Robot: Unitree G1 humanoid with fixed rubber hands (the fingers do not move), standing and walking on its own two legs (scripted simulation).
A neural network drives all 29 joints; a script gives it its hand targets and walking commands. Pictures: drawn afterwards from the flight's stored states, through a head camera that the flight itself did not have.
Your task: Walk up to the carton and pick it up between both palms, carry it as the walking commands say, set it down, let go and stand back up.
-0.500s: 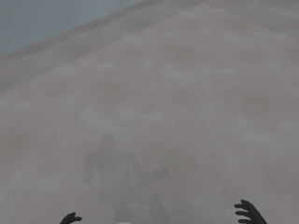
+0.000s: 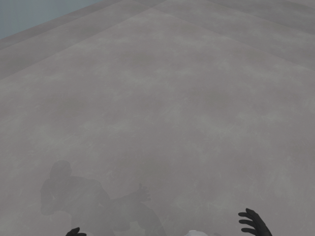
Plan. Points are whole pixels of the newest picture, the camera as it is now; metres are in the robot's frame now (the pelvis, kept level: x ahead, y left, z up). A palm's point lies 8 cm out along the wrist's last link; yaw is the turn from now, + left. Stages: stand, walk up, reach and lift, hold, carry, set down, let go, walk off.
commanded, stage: walk up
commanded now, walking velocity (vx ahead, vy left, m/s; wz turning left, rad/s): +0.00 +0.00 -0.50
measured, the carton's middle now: out of the picture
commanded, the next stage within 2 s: none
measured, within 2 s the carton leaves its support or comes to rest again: neither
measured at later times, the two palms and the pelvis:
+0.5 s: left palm out of the picture +0.12 +0.20 -0.10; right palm out of the picture +0.07 -0.31 -0.11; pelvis -0.02 -0.04 +0.00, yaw -11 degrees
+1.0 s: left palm (115, 229) +0.16 +0.12 -0.09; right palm out of the picture -0.05 -0.35 -0.12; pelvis -0.03 -0.07 +0.00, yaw -28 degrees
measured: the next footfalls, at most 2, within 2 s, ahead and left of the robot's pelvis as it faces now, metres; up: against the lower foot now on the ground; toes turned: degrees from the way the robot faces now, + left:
right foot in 0.14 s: +0.02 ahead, -0.16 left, +0.00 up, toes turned -4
left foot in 0.54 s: +0.05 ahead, +0.07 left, +0.00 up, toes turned -9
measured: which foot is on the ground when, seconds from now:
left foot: down 0.00-0.12, up 0.14-0.52, down 0.54-0.88, up 0.90-1.00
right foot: up 0.00-0.12, down 0.14-0.52, up 0.54-0.88, down 0.90-1.00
